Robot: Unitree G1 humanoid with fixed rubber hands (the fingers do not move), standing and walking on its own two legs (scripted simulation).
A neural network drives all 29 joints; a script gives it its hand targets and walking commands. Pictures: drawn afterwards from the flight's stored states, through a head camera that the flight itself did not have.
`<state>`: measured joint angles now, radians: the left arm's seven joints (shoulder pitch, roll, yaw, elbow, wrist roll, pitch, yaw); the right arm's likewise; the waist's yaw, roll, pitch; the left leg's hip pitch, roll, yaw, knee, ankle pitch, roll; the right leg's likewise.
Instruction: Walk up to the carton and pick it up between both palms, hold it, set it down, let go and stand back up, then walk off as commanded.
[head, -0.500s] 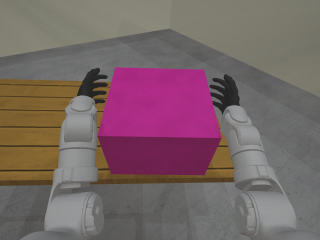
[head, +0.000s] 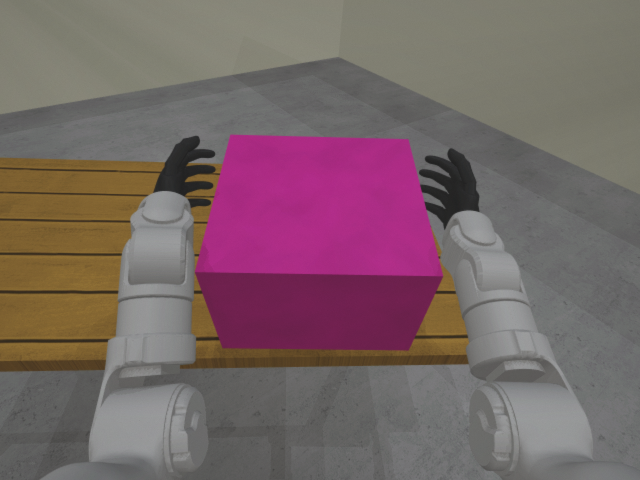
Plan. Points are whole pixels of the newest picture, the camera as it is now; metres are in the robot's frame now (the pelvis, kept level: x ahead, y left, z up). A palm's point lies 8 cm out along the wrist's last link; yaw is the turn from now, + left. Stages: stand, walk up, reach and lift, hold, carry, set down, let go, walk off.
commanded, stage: hold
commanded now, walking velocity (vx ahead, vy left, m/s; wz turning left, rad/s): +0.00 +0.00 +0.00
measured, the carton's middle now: (318, 240) +0.41 +0.01 +0.10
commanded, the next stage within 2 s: set down in 0.14 s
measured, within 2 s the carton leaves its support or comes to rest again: neither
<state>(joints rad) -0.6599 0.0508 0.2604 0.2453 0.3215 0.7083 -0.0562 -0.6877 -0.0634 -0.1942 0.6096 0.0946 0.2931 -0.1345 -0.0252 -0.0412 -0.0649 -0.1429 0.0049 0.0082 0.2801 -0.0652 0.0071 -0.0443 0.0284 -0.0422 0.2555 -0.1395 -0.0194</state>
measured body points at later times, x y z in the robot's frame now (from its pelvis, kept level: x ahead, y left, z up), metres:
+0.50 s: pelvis +0.01 +0.00 +0.00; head -0.05 +0.02 +0.45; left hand +0.39 +0.20 +0.22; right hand +0.40 -0.16 +0.23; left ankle +0.06 +0.11 -0.75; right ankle +0.01 -0.10 -0.75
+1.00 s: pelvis +0.04 +0.00 +0.00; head +0.03 +0.01 +0.45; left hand +0.43 +0.18 +0.15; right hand +0.43 -0.18 +0.16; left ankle +0.06 +0.11 -0.75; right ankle +0.01 -0.10 -0.75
